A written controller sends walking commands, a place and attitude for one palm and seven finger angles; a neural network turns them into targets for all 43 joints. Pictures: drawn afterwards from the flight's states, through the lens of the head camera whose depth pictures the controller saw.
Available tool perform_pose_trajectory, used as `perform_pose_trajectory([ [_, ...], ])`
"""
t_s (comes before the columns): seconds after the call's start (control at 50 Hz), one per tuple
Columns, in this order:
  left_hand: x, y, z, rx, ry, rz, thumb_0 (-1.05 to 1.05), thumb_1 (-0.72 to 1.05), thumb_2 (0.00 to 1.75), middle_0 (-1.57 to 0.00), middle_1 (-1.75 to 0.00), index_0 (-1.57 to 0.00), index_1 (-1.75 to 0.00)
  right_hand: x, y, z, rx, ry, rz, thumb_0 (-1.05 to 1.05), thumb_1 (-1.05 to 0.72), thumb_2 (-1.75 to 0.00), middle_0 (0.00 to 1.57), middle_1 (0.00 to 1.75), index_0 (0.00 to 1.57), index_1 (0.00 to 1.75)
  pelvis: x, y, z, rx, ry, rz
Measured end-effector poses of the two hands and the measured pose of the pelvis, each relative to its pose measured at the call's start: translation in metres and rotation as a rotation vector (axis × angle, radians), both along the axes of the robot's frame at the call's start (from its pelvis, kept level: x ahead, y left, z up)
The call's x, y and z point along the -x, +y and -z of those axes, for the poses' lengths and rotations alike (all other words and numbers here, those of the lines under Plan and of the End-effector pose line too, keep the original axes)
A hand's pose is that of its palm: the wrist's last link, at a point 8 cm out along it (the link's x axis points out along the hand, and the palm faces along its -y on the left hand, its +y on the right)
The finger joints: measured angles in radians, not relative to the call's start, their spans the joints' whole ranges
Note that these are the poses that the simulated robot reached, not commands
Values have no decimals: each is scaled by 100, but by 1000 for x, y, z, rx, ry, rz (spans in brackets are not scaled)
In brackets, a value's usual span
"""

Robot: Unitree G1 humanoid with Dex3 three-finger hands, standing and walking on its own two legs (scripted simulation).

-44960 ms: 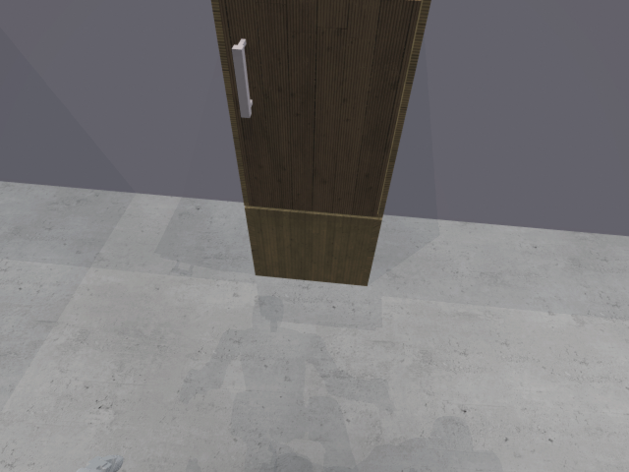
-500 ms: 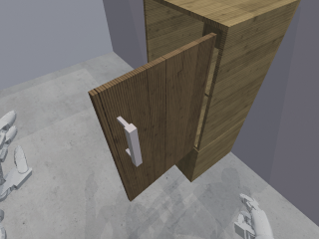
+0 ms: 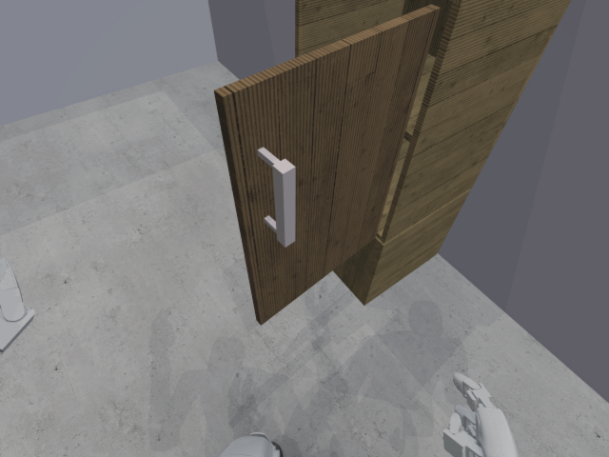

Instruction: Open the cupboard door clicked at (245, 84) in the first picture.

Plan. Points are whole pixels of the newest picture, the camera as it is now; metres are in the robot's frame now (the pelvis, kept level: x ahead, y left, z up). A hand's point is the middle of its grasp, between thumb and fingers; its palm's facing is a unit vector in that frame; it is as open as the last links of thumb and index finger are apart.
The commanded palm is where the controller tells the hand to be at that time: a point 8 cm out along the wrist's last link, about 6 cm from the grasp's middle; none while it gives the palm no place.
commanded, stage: step back with the hand held close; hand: left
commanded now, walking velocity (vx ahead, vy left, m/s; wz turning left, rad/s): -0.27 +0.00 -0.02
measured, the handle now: (276, 199) +0.44 +0.08 +0.08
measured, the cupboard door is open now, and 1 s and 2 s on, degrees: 95 95 95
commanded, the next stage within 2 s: stop stepping back and stand still in 0.30 s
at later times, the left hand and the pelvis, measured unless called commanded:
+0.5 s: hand out of the picture +0.11 +0.24 +0.18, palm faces +0.36 -0.82 -0.44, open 7.4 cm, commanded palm +0.05 +0.29 +0.19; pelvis -0.11 +0.00 +0.00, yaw -4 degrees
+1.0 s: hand out of the picture +0.02 +0.26 +0.17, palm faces +0.45 -0.81 -0.38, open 7.4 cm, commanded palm -0.03 +0.30 +0.19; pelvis -0.18 +0.00 +0.01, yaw -2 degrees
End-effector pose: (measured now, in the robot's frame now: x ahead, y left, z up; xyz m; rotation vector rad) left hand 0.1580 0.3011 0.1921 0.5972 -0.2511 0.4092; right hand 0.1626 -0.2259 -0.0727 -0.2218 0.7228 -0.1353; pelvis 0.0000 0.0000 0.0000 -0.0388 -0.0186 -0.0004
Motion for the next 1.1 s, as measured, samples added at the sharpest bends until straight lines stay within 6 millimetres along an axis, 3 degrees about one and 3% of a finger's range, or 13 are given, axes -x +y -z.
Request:
perform_pose_trajectory([
  [0.08, 21, -5, 3, 45, -16, 0, 1, 89, 90, -21, -30, -21, -30, 18, 2, 4, 3, 21, -14, 1, -91, -89, 20, 30, 21, 30, 15, 1, -1, -5, -2, 7],
  [0.18, 30, 3, 7, 65, -44, 37, 1, 89, 90, -22, -30, -21, -30, 41, 2, 0, 44, 24, 14, 1, -91, -89, 20, 30, 21, 30, 35, 10, 1, 4, -13, 6],
  [0.3, 51, 14, -5, 23, -57, 30, 1, 89, 89, -22, -30, -21, -30, 67, 6, -14, 30, -9, 15, 1, -91, -89, 20, 30, 20, 30, 61, 7, -7, 38, 11, 2],
  [0.38, 72, 1, -7, 53, -56, 48, 1, 89, 90, -21, -30, -21, -30, 81, 6, -16, 13, -28, -8, 1, -91, -89, 20, 30, 20, 30, 79, 1, -8, 30, 49, 27],
  [0.44, 85, -14, -3, 36, -53, 90, 1, 89, 90, -21, -30, -21, -30, 91, 1, -7, 1, -41, -22, 1, -90, -89, 20, 30, 21, 30, 99, -5, 0, -10, 67, 65],
  [0.52, 93, -22, -1, 48, -22, 132, 1, 89, 90, -21, -30, -21, -30, 118, -7, -4, 7, 6, 20, 1, -91, -89, 20, 30, 21, 30, 113, -3, -5, -6, 39, 78],
  [0.58, 96, -17, 1, 46, -11, 134, 1, 89, 89, -22, -30, -22, -30, 138, -14, -8, 30, 1, 68, 1, -91, -89, 20, 30, 21, 30, 116, -1, -4, -7, 33, 76],
  [0.68, 108, -11, 3, 65, 1, 118, 1, 89, 89, -22, -30, -21, -30, 173, -22, -17, 46, -29, 111, 1, -91, -89, 20, 30, 20, 30, 139, -1, -8, -37, 3, 88],
  [0.8, 147, -24, -4, 40, 37, 124, 1, 89, 89, -22, -30, -21, -30, 212, -27, -16, 26, -16, 117, 1, -91, -89, 20, 30, 20, 30, 167, -7, -14, -25, -1, 55],
  [0.88, 172, -23, -6, 46, 7, 98, 1, 89, 89, -22, -30, -22, -30, 233, -33, -10, 39, 45, 114, 1, -91, -89, 20, 30, 20, 30, 175, -7, -15, -41, -3, 79],
  [0.98, 178, -6, 3, 95, -60, 30, 1, 89, 89, -22, -30, -22, -30, 244, -35, 0, 77, 65, 113, 1, -91, -89, 20, 30, 20, 30, 180, 1, -7, -21, -12, 33],
  [1.1, 176, 2, 7, 84, -23, 15, 1, 89, 90, -21, -30, -21, -30, 239, -16, -3, 36, 14, 114, 1, -91, -89, 20, 30, 20, 30, 189, 5, -8, -40, -26, 48],
])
